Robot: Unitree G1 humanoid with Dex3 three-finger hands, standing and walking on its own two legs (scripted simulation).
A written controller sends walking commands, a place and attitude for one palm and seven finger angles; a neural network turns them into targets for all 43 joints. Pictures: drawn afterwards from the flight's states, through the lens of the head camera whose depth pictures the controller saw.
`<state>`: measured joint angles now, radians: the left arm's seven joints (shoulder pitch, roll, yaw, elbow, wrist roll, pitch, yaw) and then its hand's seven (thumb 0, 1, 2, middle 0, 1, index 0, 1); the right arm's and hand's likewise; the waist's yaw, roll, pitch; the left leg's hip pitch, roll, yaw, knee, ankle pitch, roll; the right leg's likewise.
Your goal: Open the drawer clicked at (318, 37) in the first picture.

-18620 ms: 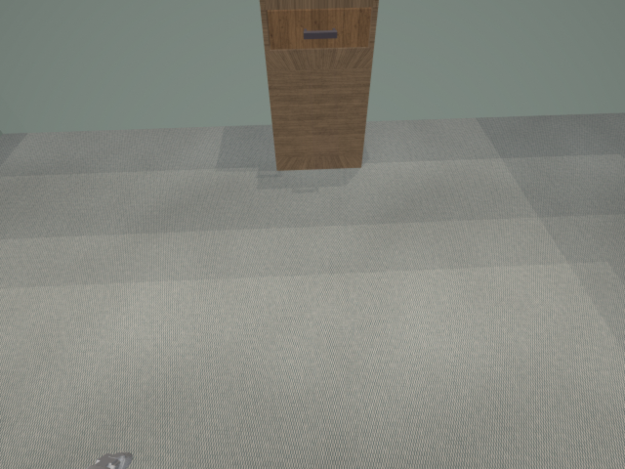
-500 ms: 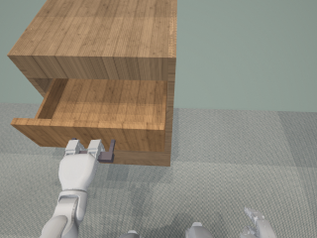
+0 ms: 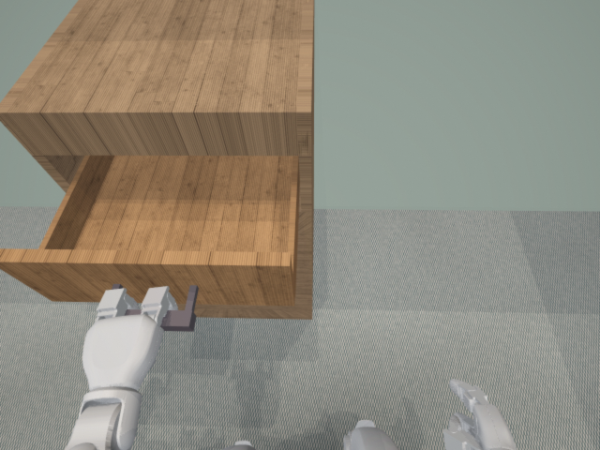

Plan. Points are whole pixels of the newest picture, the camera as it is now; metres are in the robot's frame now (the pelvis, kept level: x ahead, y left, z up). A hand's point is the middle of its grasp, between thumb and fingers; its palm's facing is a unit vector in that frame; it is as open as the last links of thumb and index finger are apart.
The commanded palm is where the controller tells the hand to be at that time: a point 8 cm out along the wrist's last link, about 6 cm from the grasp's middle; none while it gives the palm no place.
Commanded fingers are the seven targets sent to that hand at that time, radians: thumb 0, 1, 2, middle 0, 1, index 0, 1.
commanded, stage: pull the drawer open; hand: left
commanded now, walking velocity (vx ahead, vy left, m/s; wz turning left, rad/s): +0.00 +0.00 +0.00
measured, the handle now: (150, 305) +0.31 +0.22 -0.02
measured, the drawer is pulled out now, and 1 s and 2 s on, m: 0.19 0.30 0.30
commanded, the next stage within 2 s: open the thumb to release the handle in 0.58 s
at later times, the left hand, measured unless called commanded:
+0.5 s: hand out of the picture +0.14 +0.23 -0.04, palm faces -0.06 -0.06 -1.00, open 5.9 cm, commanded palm +0.09 +0.24 +0.01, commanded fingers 0.00 0.90 0.90 -0.40 -1.35 -0.40 -1.35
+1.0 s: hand (119, 443) +0.15 +0.23 -0.04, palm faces -0.01 -0.05 -1.00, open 8.3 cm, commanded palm +0.12 +0.23 +0.01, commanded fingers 0.00 -0.29 0.39 -0.31 -1.22 -0.31 -1.22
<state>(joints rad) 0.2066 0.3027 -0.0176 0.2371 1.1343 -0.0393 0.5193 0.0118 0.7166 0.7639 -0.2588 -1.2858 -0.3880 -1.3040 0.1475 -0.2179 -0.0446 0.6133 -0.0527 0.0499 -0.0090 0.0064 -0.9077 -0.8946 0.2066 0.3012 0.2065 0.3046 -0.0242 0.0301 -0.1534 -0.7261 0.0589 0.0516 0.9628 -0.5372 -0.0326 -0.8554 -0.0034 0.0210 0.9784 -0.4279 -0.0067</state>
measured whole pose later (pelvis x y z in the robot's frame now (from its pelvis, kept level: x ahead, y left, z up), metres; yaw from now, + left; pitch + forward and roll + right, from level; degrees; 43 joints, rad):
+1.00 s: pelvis -0.03 -0.01 -0.03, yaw +2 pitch +17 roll +2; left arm 0.50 0.32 -0.04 -0.01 1.11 -0.09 0.61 0.00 0.30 0.65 -0.34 -1.27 -0.37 -1.28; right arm 0.12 -0.24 -0.05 0.59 -0.08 0.06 -0.02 0.01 -0.91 -0.89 0.20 0.30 0.20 0.30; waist 0.04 0.04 -0.15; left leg -0.87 0.04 0.02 1.14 -0.58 -0.04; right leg -0.99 -0.03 0.01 1.16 -0.48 -0.01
